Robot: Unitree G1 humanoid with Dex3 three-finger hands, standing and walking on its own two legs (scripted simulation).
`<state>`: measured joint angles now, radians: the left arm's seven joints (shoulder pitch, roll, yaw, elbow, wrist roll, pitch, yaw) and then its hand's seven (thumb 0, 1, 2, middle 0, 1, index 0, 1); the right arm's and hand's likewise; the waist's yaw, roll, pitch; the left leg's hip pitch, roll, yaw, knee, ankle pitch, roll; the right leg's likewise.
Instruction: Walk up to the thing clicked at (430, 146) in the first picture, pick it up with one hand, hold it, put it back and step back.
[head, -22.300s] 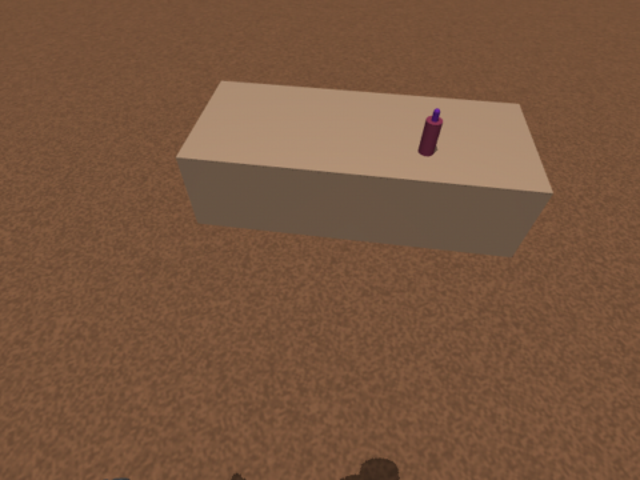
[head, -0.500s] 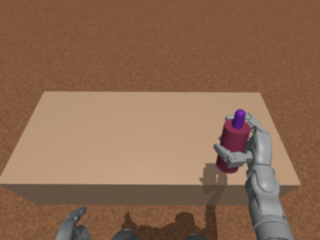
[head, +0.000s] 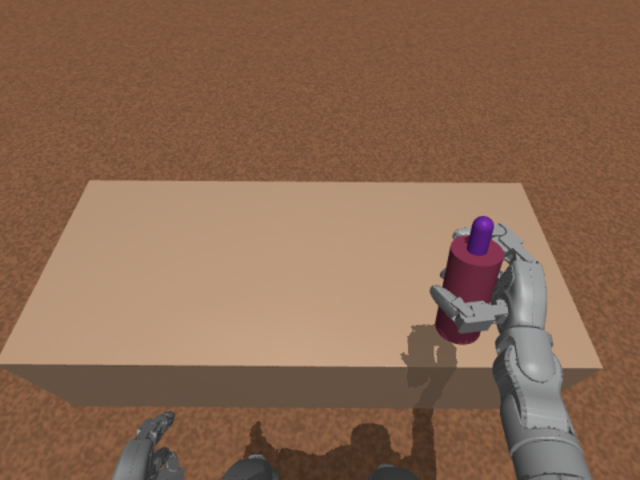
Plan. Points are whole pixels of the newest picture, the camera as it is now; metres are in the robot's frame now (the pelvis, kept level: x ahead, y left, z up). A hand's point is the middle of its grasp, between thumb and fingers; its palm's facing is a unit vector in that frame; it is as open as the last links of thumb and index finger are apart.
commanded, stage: hold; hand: right
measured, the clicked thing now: (469, 278) +0.33 -0.17 +0.07
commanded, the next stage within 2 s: crouch in 0.60 s
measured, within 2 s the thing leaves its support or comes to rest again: neither
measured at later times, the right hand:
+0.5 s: hand (463, 282) +0.33 -0.16 +0.06, palm faces +0.13 +0.99 -0.01, open 9.7 cm
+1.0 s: hand (452, 283) +0.35 -0.16 +0.02, palm faces +0.14 +0.99 +0.01, open 9.7 cm
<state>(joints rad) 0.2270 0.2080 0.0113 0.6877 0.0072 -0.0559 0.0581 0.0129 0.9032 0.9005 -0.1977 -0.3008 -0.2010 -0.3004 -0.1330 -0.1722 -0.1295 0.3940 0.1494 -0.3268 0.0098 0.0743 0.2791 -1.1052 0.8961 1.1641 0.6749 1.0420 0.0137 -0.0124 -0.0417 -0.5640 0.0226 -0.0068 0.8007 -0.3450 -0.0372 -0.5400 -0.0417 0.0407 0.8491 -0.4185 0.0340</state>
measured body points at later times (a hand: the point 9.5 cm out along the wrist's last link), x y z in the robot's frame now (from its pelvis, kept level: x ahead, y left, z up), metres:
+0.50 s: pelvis +0.00 +0.00 +0.00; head +0.04 +0.00 +0.45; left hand +0.13 +0.25 -0.11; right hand +0.32 -0.21 +0.06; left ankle +0.04 +0.15 -0.70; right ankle +0.01 -0.14 -0.70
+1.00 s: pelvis -0.01 +0.01 -0.02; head +0.06 +0.00 +0.43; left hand +0.13 +0.26 -0.13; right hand +0.34 -0.22 +0.02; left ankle +0.04 +0.15 -0.70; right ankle +0.01 -0.14 -0.70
